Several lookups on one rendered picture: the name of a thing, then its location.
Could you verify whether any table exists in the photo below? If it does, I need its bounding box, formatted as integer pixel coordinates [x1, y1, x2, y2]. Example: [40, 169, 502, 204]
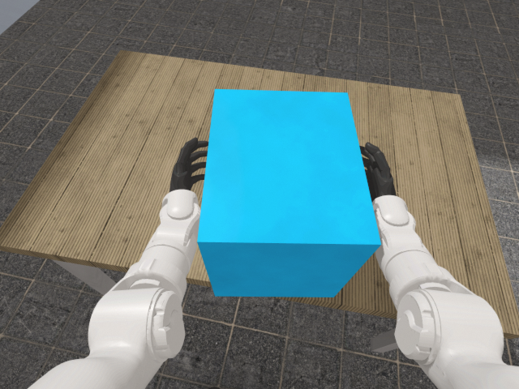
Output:
[0, 50, 519, 353]

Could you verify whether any robot left hand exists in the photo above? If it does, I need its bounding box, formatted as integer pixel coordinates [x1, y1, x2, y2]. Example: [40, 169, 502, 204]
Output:
[169, 137, 208, 192]

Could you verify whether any robot left forearm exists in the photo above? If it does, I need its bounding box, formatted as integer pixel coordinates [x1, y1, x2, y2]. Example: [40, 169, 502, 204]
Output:
[88, 190, 201, 350]

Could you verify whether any robot right forearm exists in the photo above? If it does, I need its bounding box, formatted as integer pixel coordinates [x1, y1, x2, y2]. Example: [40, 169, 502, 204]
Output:
[372, 195, 504, 355]

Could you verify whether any carton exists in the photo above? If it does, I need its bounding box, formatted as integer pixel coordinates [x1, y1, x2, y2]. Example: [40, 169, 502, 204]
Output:
[197, 89, 381, 297]

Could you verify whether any robot right upper arm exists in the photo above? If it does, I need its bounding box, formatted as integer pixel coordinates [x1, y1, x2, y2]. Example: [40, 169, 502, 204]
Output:
[395, 289, 519, 389]

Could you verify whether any robot right hand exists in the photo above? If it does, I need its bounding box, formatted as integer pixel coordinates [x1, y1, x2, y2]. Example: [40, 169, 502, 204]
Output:
[359, 142, 397, 202]

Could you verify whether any robot left upper arm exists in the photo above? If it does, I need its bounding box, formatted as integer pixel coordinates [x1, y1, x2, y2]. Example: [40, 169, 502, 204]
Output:
[28, 288, 185, 389]

